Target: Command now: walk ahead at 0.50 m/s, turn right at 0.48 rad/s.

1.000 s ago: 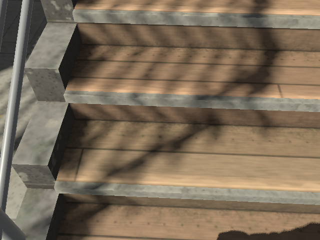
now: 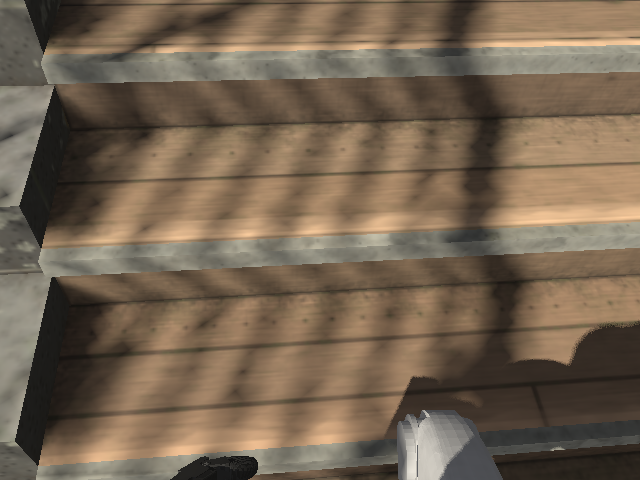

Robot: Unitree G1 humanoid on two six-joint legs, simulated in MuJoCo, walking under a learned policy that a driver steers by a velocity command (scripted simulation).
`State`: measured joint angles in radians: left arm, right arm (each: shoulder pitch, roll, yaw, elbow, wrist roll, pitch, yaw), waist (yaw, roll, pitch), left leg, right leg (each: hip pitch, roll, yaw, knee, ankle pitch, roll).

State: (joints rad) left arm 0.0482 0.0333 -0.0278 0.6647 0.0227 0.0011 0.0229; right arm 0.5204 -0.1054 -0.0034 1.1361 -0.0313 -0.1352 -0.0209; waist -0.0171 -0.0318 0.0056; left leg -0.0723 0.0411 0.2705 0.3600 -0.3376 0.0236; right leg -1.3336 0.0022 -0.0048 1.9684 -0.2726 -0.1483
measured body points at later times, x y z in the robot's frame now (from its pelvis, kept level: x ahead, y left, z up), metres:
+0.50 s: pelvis +0.28 -0.05 +0.16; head +0.31 -0.09 +0.60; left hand +0.30 +0.19 +0.03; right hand +0.54 -0.24 +0.13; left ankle +0.41 +0.04 -0.26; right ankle +0.22 -0.07 -0.58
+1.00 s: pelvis +0.45 -0.10 +0.30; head +0.49 -0.12 +0.75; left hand +0.74 -0.02 +0.22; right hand +0.38 -0.36 +0.17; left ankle +0.51 -0.02 -0.42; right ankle +0.49 -0.28 -0.35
